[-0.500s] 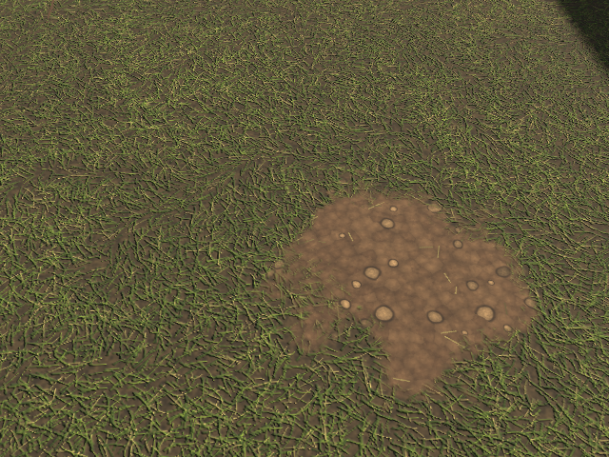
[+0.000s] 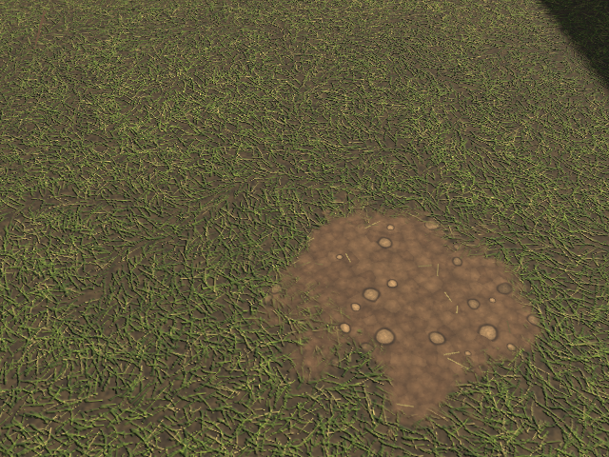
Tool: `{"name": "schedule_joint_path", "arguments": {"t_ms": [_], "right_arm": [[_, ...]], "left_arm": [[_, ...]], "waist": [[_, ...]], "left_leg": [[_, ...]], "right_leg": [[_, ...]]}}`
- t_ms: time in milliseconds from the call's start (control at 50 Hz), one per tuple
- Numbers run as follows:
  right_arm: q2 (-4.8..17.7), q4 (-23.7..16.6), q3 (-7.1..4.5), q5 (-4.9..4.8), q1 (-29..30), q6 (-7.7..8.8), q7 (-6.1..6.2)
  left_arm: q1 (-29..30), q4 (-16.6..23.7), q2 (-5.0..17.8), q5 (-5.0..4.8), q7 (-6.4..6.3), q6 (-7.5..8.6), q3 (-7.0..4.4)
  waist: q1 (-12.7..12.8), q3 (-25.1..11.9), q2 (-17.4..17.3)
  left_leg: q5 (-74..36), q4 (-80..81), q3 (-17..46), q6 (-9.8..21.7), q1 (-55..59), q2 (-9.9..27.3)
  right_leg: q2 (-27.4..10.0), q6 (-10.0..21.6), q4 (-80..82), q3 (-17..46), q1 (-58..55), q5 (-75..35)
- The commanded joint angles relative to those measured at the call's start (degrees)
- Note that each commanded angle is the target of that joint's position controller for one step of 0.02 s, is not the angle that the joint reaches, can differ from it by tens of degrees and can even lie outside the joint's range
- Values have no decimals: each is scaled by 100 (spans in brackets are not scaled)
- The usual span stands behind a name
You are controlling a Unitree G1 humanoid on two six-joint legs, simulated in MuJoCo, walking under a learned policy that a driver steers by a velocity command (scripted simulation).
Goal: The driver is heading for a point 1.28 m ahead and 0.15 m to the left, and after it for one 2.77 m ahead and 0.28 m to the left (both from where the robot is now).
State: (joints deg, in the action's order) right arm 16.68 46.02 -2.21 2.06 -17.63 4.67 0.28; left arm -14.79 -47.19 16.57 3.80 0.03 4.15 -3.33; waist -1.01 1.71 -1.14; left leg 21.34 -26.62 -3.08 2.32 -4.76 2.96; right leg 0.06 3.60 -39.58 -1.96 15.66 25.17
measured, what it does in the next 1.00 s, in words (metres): goes down: left foot, then right foot 0.19 m lower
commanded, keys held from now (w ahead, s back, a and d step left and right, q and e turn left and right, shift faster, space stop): shift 0.68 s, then w+shift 0.32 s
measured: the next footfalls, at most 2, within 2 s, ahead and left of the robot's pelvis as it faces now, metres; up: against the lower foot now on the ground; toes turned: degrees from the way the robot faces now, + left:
left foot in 0.38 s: +0.12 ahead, +0.08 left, +0.00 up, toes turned +1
right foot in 0.84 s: +0.32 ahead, -0.22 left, -0.18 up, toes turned +0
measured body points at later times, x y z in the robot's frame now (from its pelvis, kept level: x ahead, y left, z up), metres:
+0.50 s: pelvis +0.11 -0.02 -0.04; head +0.13 -0.02 +0.41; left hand +0.30 +0.24 -0.13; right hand +0.13 -0.27 -0.17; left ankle +0.09 +0.08 -0.74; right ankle +0.09 -0.14 -0.66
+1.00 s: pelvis +0.29 -0.14 -0.21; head +0.28 -0.16 +0.24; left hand +0.26 +0.10 -0.34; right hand +0.36 -0.39 -0.35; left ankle +0.31 +0.00 -0.74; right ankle +0.28 -0.22 -0.92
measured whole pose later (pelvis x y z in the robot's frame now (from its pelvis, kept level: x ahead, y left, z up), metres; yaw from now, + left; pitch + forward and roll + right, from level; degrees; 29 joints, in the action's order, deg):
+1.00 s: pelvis +0.29 -0.14 -0.21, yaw +0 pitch +1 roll +0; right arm 13.6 49.2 -2.2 3.8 -16.7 1.4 -0.5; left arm -26.4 -56.7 10.2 0.7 1.0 2.9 -1.6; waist -1.2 -3.0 -3.1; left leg 13.4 -98.2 0.0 0.7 -51.5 4.5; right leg 2.9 3.5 -40.0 -1.7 19.5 21.6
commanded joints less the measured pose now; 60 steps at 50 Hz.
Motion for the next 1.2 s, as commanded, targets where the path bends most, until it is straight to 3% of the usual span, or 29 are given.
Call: {"name": "schedule_joint_path", "arguments": {"t_ms": [20, 60, 80, 100, 120, 160, 220, 280, 360, 380, 400, 440, 500, 540, 580, 640, 660, 700, 760, 780, 800, 840, 880, 900, 920, 940, 1020, 1120, 1200], "right_arm": [[1146, -526, -245, -35, 687, -64, 113], [1055, -372, -257, 291, 482, -126, -58], [225, -502, -50, 331, 196, -50, -150], [199, -859, -81, 31, 677, 170, -242], [266, -957, -120, -123, 997, 275, -207], [774, -721, -276, 143, 711, 213, -83], [-124, -523, -16, 290, 223, -57, -246], [-36, -365, -16, 232, -749, -133, -575], [483, -171, -269, 170, -2156, -74, -205], [598, 57, -315, 55, -2866, -24, -100], [1266, -551, -239, -45, -1583, 91, -180], [798, -541, -179, -13, -697, 365, -268], [-658, -495, 455, 124, 232, 303, -121], [-42, -652, 400, 100, 1047, 237, -175], [162, -205, 313, 59, -667, 369, 169], [-404, 558, 480, -135, -2659, 212, 244], [-237, 128, 437, -185, -1832, 138, 281], [839, 223, 259, 389, -1206, 76, -193], [461, 346, 408, 235, -955, 217, -348], [851, 236, -70, -400, -732, 9, 9], [866, 442, -93, -388, -767, -113, 214], [-324, 723, 44, -388, -1155, -141, 231], [-812, 138, 145, -473, -1323, 76, 123], [-689, -488, 133, -743, -674, 185, 189], [26, -530, -24, 435, 1168, -18, 124], [-221, -502, 0, 534, 1070, -143, 15], [-445, -289, 118, 125, 538, -312, -277], [-284, -499, 103, -48, 1970, -329, -262], [-329, -661, 80, -184, 2892, -274, -374]], "left_arm": [[76, 412, 153, -93, 115, 346, -10], [-710, 281, 265, -124, 150, 454, -29], [-1746, 166, 1074, -23, 17, 493, -195], [-2635, 114, 1444, 99, 128, 529, -298], [-2114, -38, 1295, 133, 178, 587, -336], [-1102, 169, 536, -74, 174, 423, -124], [-467, 382, -40, -165, 43, 213, 104], [-56, 511, 448, 243, 71, 168, -37], [1313, 1028, 620, -141, 245, 363, -90], [1414, 1233, 429, -210, 340, 351, -66], [204, 1270, -222, -93, 446, 305, 0], [238, 1311, 398, -229, 237, 149, -130], [-481, 950, -240, 376, 140, -45, 265], [-1159, 681, -321, 292, 374, -159, 299], [136, 908, 283, 403, 400, -171, 152], [2073, 1400, -192, 329, 386, 34, 287], [2027, 1215, -219, 254, 467, -19, 450], [1263, 992, -62, 152, 459, -326, 382], [1055, 1002, 294, 239, 333, -421, 393], [1439, 1133, 285, -1246, 302, -289, 109], [513, 704, 280, -1297, 261, -249, 84], [-2110, -470, 392, -742, 257, -212, -174], [-2493, -761, 553, -826, 320, -251, -174], [-2051, -835, 1067, -701, 264, -266, -296], [-1406, -481, 459, -375, 162, -180, -130], [-1366, -590, 265, -241, 130, -63, -38], [-832, -499, 76, -281, -55, 66, 120], [-1754, -532, 25, -483, -85, 107, 67], [-2574, -780, -22, -276, -118, 170, 55]], "waist": [[257, 459, -223], [540, -142, 156], [642, -1062, 1232], [1218, -592, 1178], [966, 234, 723], [417, 5, 40], [-107, 112, 283], [-347, -30, 357], [-1209, -334, 116], [-1488, -502, -556], [-154, -847, -1606], [-115, -33, -151], [504, -461, 224], [1101, -220, 5], [-220, -147, 125], [-1298, -179, -451], [-1251, 27, 57], [-491, 326, -477], [-200, 611, -390], [-301, 251, -370], [53, -196, -630], [936, -1022, 265], [420, -753, 2295], [271, -732, 2656], [623, 474, 639], [496, 494, 802], [-376, 586, 542], [340, 764, 469], [825, 1079, 333]], "left_leg": [[530, 897, 764, 1087, -882, 849], [-1032, -1119, 337, 888, -1308, 393], [682, -3393, -59, 129, -2386, -447], [2105, -4733, 953, -76, -3976, -1067], [1776, -5350, 1561, -80, -4852, -533], [978, -5185, 953, -150, -4080, 5], [-369, -3677, 425, -487, -2492, 148], [-2027, -3599, 68, -436, -800, -174], [-1541, -1991, -451, -310, 589, -566], [-3062, -854, -237, 246, 828, -382], [-6016, 243, 3067, 2266, 336, 1300], [-4188, -179, 3985, 2556, -626, 2123], [-3161, -1277, 2016, 1130, -1774, 875], [-2577, -987, 1042, 812, -4667, 124], [-561, -1701, 1479, 954, -1932, 344], [-378, -2655, 3038, 1207, 176, 875], [983, -2528, 2366, 1095, -1196, 614], [2972, -1560, 2534, 1327, -4238, 946], [4118, -1813, 3033, 1422, -3885, 1109], [2077, -2239, 2231, 927, -3099, 580], [1587, -3153, 2074, 640, -2736, 601], [1786, -7199, 962, -17, -3934, -286], [1706, -9988, 559, -16, -7000, -227], [311, -8728, 406, 113, -7582, 128], [-218, -8321, 280, 29, -7630, 317], [-604, -7971, 595, 32, -7412, 393], [-2100, -5091, 655, -412, -4922, 394], [-3081, -2513, 373, -264, -4719, 213], [-2821, -1470, 376, 101, -4907, -330]], "right_leg": [[345, 50, 863, -714, -694, -763], [132, 63, 1444, -265, -1945, -1934], [-1362, 1200, 1347, 1746, -3407, -5139], [-2292, 2297, 1940, 3585, -3548, -6003], [-2723, 2271, 1979, 3100, -3200, -5465], [-2053, 1642, 1861, 1650, -2131, -5024], [-994, 974, 2175, 401, -392, -4521], [-594, 852, 1494, -140, 1267, -4554], [-518, 452, -1156, 18, 1504, -4770], [165, 122, -3376, -213, 1650, -3541], [892, -261, -4534, 308, 2498, 1222], [160, -406, -5146, 1408, 3769, 975], [-535, -672, -3438, 1266, 2849, -1224], [-296, -794, -3593, 288, 299, -2571], [-671, -866, -2155, 658, 2862, -3825], [-797, -762, -382, 888, 5234, -2817], [-804, -650, 1463, 674, 4009, -4589], [-500, -564, 50, 228, 1144, -5373], [-636, -462, 418, 407, 734, -3282], [-290, -263, 1321, 449, 438, -2823], [-430, -154, 1347, 420, -230, -3179], [-805, 264, 893, 666, -2628, -2977], [-1426, 328, 626, 2523, -3186, -1272], [-2263, 951, 2600, 4545, -2648, 3117], [-2106, 541, 2802, 3890, -1521, 2920], [-1961, 407, 2491, 3997, -962, 2788], [-1122, 634, 2790, 2647, 1437, 963], [-1133, 571, 3383, 1867, -240, -355], [-1143, 102, 3581, 879, -1981, -2131]]}}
